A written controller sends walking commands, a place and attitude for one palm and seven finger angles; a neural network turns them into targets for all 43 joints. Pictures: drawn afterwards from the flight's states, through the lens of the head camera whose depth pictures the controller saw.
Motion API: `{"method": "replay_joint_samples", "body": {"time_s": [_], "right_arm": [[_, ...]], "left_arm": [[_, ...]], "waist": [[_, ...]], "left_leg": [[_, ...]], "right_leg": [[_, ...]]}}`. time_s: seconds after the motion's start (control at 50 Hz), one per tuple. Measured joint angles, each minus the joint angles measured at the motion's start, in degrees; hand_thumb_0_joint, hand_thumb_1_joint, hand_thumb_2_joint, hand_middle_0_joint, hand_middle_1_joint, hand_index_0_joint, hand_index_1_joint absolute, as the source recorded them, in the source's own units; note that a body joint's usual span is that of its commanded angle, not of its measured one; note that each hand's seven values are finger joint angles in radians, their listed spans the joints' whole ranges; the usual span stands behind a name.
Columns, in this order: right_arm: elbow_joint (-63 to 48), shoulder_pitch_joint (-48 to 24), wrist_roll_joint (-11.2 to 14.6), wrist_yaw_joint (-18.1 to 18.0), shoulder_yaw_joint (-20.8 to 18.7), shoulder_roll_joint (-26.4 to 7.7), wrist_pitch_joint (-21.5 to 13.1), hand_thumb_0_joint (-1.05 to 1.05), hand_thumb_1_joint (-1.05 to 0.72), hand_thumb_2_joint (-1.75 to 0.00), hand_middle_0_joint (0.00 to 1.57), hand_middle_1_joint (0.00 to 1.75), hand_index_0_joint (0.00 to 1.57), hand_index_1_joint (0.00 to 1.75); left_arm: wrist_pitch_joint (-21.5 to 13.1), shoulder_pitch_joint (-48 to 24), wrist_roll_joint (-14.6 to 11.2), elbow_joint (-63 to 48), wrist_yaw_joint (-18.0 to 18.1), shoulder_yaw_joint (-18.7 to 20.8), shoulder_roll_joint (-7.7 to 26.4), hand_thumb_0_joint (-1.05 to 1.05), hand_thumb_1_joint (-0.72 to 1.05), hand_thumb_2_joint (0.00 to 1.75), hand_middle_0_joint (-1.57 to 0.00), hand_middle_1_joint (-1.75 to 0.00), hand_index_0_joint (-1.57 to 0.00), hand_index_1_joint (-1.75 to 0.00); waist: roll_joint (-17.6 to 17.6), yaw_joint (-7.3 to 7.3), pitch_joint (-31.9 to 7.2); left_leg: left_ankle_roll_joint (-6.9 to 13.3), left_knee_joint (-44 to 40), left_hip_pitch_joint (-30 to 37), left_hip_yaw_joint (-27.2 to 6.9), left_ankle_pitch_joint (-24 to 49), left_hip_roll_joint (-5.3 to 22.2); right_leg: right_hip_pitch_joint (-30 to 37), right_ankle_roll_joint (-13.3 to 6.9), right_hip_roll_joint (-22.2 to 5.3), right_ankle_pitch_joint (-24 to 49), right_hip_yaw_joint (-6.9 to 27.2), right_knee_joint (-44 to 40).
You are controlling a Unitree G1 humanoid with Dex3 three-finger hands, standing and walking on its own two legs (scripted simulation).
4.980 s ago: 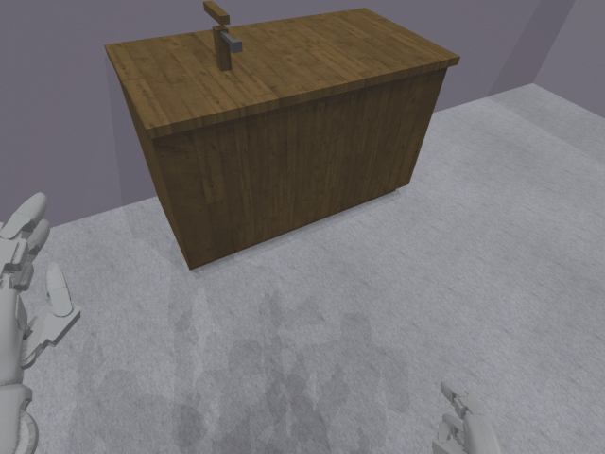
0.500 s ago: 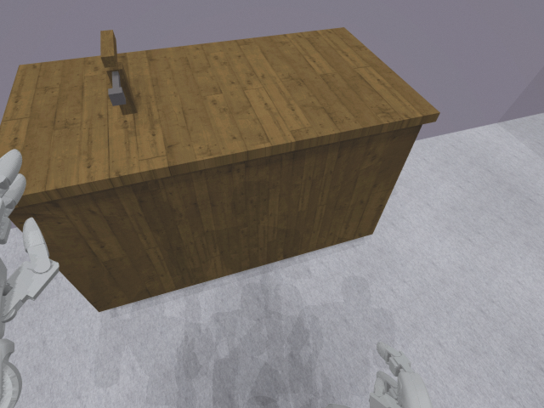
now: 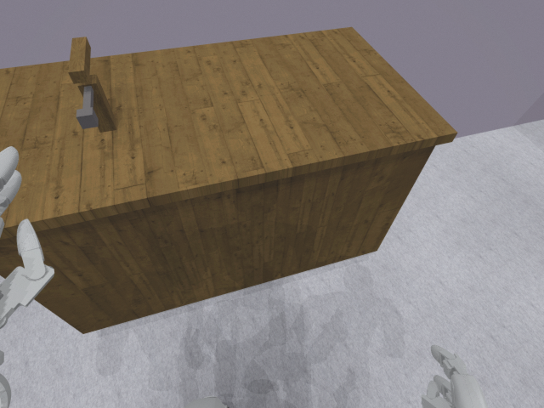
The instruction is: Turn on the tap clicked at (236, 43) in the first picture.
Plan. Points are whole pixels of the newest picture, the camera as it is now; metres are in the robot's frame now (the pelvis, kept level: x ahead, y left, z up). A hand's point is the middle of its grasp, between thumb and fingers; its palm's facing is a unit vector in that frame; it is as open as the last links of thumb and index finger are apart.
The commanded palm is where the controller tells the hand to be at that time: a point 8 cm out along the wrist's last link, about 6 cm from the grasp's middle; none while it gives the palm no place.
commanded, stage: take the last steps up to it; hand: left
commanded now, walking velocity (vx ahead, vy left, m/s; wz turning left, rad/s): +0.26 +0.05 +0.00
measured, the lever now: (87, 118) +0.58 +0.39 +0.07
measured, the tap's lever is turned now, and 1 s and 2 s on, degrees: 0 0 0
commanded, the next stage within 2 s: come to a stop and stand still in 0.62 s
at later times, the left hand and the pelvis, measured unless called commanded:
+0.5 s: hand (108, 199) +0.31 +0.21 +0.17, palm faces +0.45 -0.78 -0.44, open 7.4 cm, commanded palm +0.25 +0.25 +0.18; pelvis +0.09 -0.03 -0.01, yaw +0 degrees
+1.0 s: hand (103, 174) +0.35 +0.24 +0.17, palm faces +0.44 -0.82 -0.37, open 7.4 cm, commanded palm +0.29 +0.27 +0.18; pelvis +0.13 -0.02 +0.00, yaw +0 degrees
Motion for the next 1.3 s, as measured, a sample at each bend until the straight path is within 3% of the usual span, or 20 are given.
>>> {"method": "replay_joint_samples", "body": {"time_s": [0.06, 0.12, 0.18, 0.28, 0.4, 0.44, 0.48, 0.54, 0.58, 0.68, 0.76, 0.82, 0.88, 0.94, 1.08, 1.12, 1.16, 1.22, 1.26, 1.3], "right_arm": [[-0.5, 0.1, 0.2, -0.5, -0.1, 1.1, 0.1, 0.02, -0.91, -0.89, 0.20, 0.30, 0.20, 0.30], [-0.1, -1.3, 0.2, -0.5, 1.1, 3.8, 0.1, 0.02, -0.91, -0.89, 0.20, 0.30, 0.20, 0.30], [0.4, -1.8, 0.4, 0.4, 3.0, 6.5, -0.7, 0.02, -0.91, -0.89, 0.20, 0.30, 0.20, 0.30], [0.2, -0.9, 0.2, 1.7, 5.4, 9.1, -2.1, 0.02, -0.90, -0.89, 0.20, 0.30, 0.20, 0.30], [1.2, 0.4, 0.2, 1.0, 6.0, 8.8, -2.0, 0.01, -0.90, -0.89, 0.21, 0.30, 0.20, 0.30], [1.8, 0.1, 0.3, 0.8, 5.5, 7.4, -1.4, 0.01, -0.90, -0.89, 0.21, 0.30, 0.21, 0.30], [3.5, -1.0, 0.3, 0.6, 4.7, 5.6, -0.7, 0.02, -0.90, -0.89, 0.21, 0.30, 0.20, 0.30], [4.8, -2.2, 0.3, 0.7, 3.7, 3.4, 0.1, 0.02, -0.90, -0.89, 0.21, 0.30, 0.20, 0.30], [4.2, -2.7, 0.3, 0.6, 3.1, 2.4, 0.6, 0.02, -0.90, -0.89, 0.21, 0.30, 0.20, 0.30], [1.2, -2.6, 0.0, 0.2, 1.5, 0.9, 0.8, 0.02, -0.91, -0.89, 0.20, 0.30, 0.20, 0.30], [-0.6, -1.4, 0.1, 0.0, 0.6, 0.3, 0.8, 0.02, -0.91, -0.89, 0.20, 0.30, 0.20, 0.30], [-1.4, -0.4, 0.1, -0.3, 0.5, 0.1, 1.0, 0.02, -0.91, -0.89, 0.20, 0.30, 0.20, 0.30], [-0.7, -0.7, 0.6, -0.5, 1.2, 2.7, 1.6, 0.02, -0.91, -0.89, 0.20, 0.30, 0.20, 0.30], [-0.9, -1.0, -0.1, -0.1, 3.0, 5.1, 0.5, 0.02, -0.91, -0.89, 0.20, 0.30, 0.20, 0.30], [-1.6, -2.6, -0.3, 1.9, 6.7, 8.4, -2.1, 0.02, -0.90, -0.89, 0.20, 0.30, 0.20, 0.30], [-1.6, -2.5, -0.2, 2.1, 7.1, 8.4, -1.8, 0.02, -0.90, -0.89, 0.21, 0.30, 0.20, 0.30], [-3.1, 0.1, 1.0, 0.2, 7.8, 7.6, -3.0, 0.01, -0.90, -0.89, 0.21, 0.30, 0.20, 0.30], [-1.1, 0.2, 0.0, 1.3, 8.0, 6.6, -4.3, 0.02, -0.90, -0.89, 0.21, 0.30, 0.20, 0.30], [-0.7, 0.7, 0.0, 2.3, 7.2, 5.2, -4.7, 0.02, -0.90, -0.89, 0.21, 0.30, 0.21, 0.30], [-0.5, 1.8, 0.2, 3.0, 6.1, 3.3, -5.1, 0.02, -0.90, -0.89, 0.21, 0.30, 0.21, 0.30]], "left_arm": [[-0.3, -1.5, -0.2, 0.4, 0.5, 1.2, 0.9, 0.01, 0.89, 0.90, -0.22, -0.30, -0.22, -0.30], [0.0, -5.7, 0.0, 4.9, 0.5, 1.3, 0.8, 0.01, 0.89, 0.90, -0.21, -0.30, -0.22, -0.30], [1.3, -7.8, 0.1, 6.7, -0.1, 0.9, 0.5, 0.01, 0.89, 0.90, -0.21, -0.30, -0.21, -0.30], [1.0, -3.5, -0.1, 2.3, -1.0, -0.4, -0.7, 0.01, 0.89, 0.90, -0.21, -0.30, -0.21, -0.30], [1.1, -1.7, 0.2, 4.1, -1.0, 0.2, 0.5, 0.01, 0.89, 0.90, -0.21, -0.30, -0.21, -0.30], [1.6, -3.5, 0.6, 6.3, -0.8, 0.2, -0.1, 0.01, 0.89, 0.90, -0.21, -0.30, -0.21, -0.30], [2.5, -5.7, 0.5, 8.2, -0.8, -0.9, -1.7, 0.01, 0.89, 0.90, -0.21, -0.30, -0.21, -0.30], [2.6, -6.8, 0.3, 9.4, -1.1, -1.9, -3.6, 0.01, 0.89, 0.90, -0.21, -0.30, -0.21, -0.30], [2.1, -5.7, 0.3, 8.9, -1.1, -2.0, -3.6, 0.01, 0.89, 0.90, -0.21, -0.30, -0.21, -0.30], [0.7, -1.6, 0.2, 4.5, -0.9, -1.2, -1.1, 0.01, 0.89, 0.90, -0.22, -0.30, -0.22, -0.30], [0.2, 0.8, -0.3, 0.4, -0.5, 0.2, 0.8, 0.01, 0.89, 0.90, -0.22, -0.30, -0.22, -0.30], [0.3, 1.2, -0.6, -0.8, -0.1, 0.8, 1.2, 0.01, 0.89, 0.90, -0.22, -0.30, -0.22, -0.30], [0.9, -1.4, -0.7, 2.0, -0.1, 1.0, 1.6, 0.01, 0.89, 0.90, -0.22, -0.30, -0.22, -0.30], [2.0, -4.2, -0.3, 5.5, -0.3, 0.4, 0.7, 0.01, 0.89, 0.90, -0.21, -0.30, -0.22, -0.30], [3.2, -4.9, -0.2, 3.1, -0.9, -1.9, -1.0, 0.02, 0.90, 0.90, -0.21, -0.30, -0.21, -0.30], [3.0, -3.9, -0.5, 2.7, -1.4, -2.2, -1.0, 0.01, 0.89, 0.90, -0.21, -0.30, -0.21, -0.30], [1.4, -10.7, 0.0, 6.7, -3.2, -1.7, 4.5, 0.02, 0.89, 0.90, -0.22, -0.30, -0.22, -0.30], [0.1, -19.4, -0.5, 13.9, -3.9, 4.4, 8.7, 0.01, 0.88, 0.90, -0.22, -0.30, -0.22, -0.30], [0.4, -20.7, -1.6, 16.2, -3.6, 6.8, 7.7, 0.01, 0.89, 0.90, -0.22, -0.30, -0.22, -0.30], [1.7, -18.3, -2.1, 15.4, -3.2, 6.2, 4.5, 0.01, 0.89, 0.90, -0.21, -0.30, -0.21, -0.30]], "waist": [[-1.1, 0.31, -0.9], [-1.1, -0.05, -1.1], [0.0, -0.51, -1.5], [1.5, 0.12, -1.6], [3.5, 1.74, -1.6], [5.0, 1.97, -1.4], [5.5, 1.76, -1.0], [4.2, 1.28, -0.6], [3.2, 0.22, -0.3], [0.9, -1.62, 0.6], [0.3, -1.13, 0.7], [1.2, -0.53, 0.2], [-1.2, 0.78, -0.4], [-1.2, 0.96, -1.0], [1.7, 1.24, 0.9], [2.9, 1.20, 0.5], [3.5, 2.96, 0.9], [3.1, 4.25, 0.0], [3.3, 4.15, -0.9], [3.7, 3.58, -2.1]], "left_leg": [[1.5, -3.2, 3.9, 1.5, 2.0, -1.5], [2.2, -0.6, 4.3, 1.6, -0.8, -1.4], [1.9, -2.4, 5.5, 0.6, -0.5, -0.7], [1.1, -5.8, 7.7, 0.5, 0.0, 0.2], [-1.1, -3.4, 8.6, 0.2, -2.9, 1.1], [-0.8, 2.4, 6.9, -0.8, -6.5, 2.0], [-0.3, 14.1, 2.8, -3.5, -12.1, 0.6], [-1.0, 27.4, -2.6, -5.0, -11.1, -1.5], [-1.3, 29.0, -4.6, -5.0, -9.4, -1.5], [-1.0, 15.4, -3.5, -3.5, -5.8, -0.5], [-0.5, 3.8, 0.3, -2.2, -3.6, -0.9], [-0.1, -4.7, 5.2, -1.7, 3.2, -1.2], [1.4, -3.9, 6.4, -0.4, 0.7, -2.5], [1.9, -4.3, 6.4, -0.8, 0.6, -2.7], [0.8, -4.3, 5.8, -2.1, 2.0, -0.6], [0.3, -4.1, 5.3, -2.6, 2.3, 0.2], [0.0, -4.3, 5.0, -3.8, 3.0, 0.2], [-0.3, -3.9, 3.9, -4.2, 3.1, 0.6], [-0.1, -4.0, 3.8, -5.3, 2.4, -0.1], [0.2, -4.3, 4.5, -6.3, 2.1, -0.9]], "right_leg": [[-1.2, 1.0, -1.1, -4.7, 1.6, 7.9], [-8.0, 1.3, 0.0, -10.9, 5.4, 25.5], [-13.8, 1.9, 0.4, -8.9, 5.7, 32.8], [-16.7, 2.8, -1.1, -2.5, 4.4, 23.7], [-9.4, 3.3, 0.4, 0.9, 1.2, 5.3], [-8.1, 0.3, 1.5, 5.4, 0.4, 3.7], [-8.1, -1.7, 1.4, 3.6, -0.1, 5.7], [-6.6, -2.2, 0.9, 3.0, 0.2, 3.8], [-5.5, -2.1, 0.8, 4.0, 0.2, 1.5], [-3.6, -2.2, 0.9, 5.1, 0.0, -2.2], [-2.8, -1.6, 1.3, 3.8, -0.1, -1.5], [-2.5, -0.7, 2.0, 1.3, -0.3, 1.6], [-2.7, 0.9, 0.8, -1.6, 2.3, 4.7], [-3.5, 1.7, 1.5, -5.8, 4.8, 6.3], [-1.6, 1.1, 3.4, 4.6, 4.8, -0.5], [-1.5, 0.2, 4.3, 5.0, 4.4, -1.4], [-1.4, -0.3, 4.4, 5.0, 3.2, -1.5], [-2.9, -1.3, 5.3, 5.6, 3.6, -1.1], [-3.2, -1.4, 6.0, 6.4, 4.8, -1.7], [-2.7, -1.1, 6.4, 7.1, 6.1, -2.7]]}}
